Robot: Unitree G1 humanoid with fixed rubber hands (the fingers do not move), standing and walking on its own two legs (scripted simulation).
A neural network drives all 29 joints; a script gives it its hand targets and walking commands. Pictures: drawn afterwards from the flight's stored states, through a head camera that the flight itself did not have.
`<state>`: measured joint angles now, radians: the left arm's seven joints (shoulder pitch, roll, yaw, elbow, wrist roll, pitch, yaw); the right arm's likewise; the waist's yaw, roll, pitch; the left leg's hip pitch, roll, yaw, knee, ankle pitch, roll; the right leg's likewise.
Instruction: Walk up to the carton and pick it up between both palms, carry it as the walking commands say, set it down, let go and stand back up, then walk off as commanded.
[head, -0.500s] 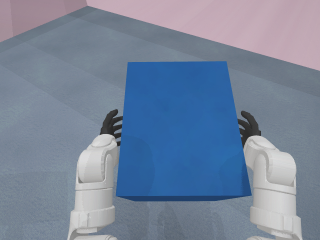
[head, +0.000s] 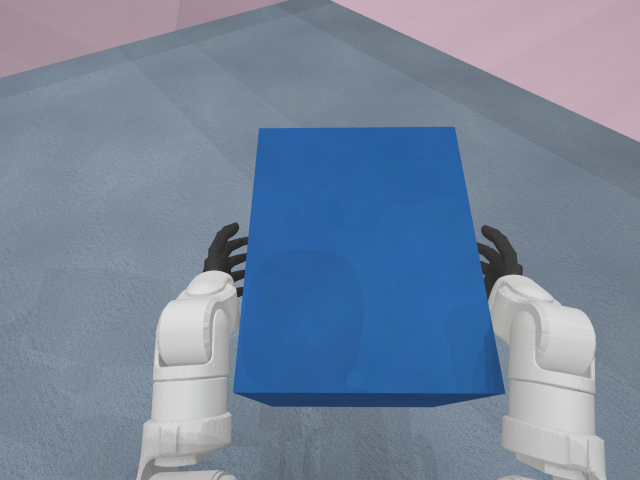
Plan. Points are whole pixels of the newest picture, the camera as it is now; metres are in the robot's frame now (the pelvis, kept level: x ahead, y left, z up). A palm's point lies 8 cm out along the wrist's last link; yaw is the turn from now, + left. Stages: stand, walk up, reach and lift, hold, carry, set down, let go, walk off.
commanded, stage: carry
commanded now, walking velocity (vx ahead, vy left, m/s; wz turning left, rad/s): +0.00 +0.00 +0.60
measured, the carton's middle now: (354, 281) +0.37 +0.01 +0.04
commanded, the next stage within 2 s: none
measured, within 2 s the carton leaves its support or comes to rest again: neither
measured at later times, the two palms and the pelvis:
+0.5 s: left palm (174, 317) +0.26 +0.19 +0.12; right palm (477, 297) +0.32 -0.13 +0.09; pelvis -0.04 -0.02 +0.00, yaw +12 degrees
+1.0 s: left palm (33, 428) +0.16 +0.30 +0.10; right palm (363, 311) +0.30 +0.00 +0.09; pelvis -0.07 +0.01 +0.01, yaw +23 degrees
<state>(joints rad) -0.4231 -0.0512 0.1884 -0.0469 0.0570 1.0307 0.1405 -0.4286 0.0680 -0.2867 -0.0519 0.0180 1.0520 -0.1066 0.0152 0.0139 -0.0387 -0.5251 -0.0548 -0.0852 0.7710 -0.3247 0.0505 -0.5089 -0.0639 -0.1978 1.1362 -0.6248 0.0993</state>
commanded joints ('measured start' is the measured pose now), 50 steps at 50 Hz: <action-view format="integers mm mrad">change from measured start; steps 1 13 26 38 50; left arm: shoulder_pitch -744 -610 -523 -577 -571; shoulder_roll -878 -838 -733 -849 -824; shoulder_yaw -649 -581 -453 -588 -604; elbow -223 -223 -82 -207 -269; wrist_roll -307 -273 -180 -272 -313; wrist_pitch -22 5 23 22 3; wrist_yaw -27 -26 -28 -38 -62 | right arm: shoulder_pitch -667 -657 -766 -598 -522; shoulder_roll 762 737 743 786 751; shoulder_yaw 636 704 735 651 685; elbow -227 -319 -243 -216 -283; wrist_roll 167 181 206 194 151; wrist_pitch -38 -11 33 10 -18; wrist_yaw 6 -13 -28 3 -13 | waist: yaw -45 1 11 -29 -18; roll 234 0 -154 274 14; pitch -502 -518 -410 -441 -568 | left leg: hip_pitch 589 -92 -238 507 316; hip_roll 208 46 119 322 142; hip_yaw -408 -147 169 -405 -51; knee -247 -51 347 -321 -160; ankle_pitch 865 161 -75 1033 652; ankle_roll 91 -38 -78 128 34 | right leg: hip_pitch -153 685 592 -79 522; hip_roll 65 -224 -355 20 -91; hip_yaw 168 268 -1 123 87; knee -96 -770 -570 -8 -686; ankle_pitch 1 464 897 -59 714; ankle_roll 14 -132 -213 11 -87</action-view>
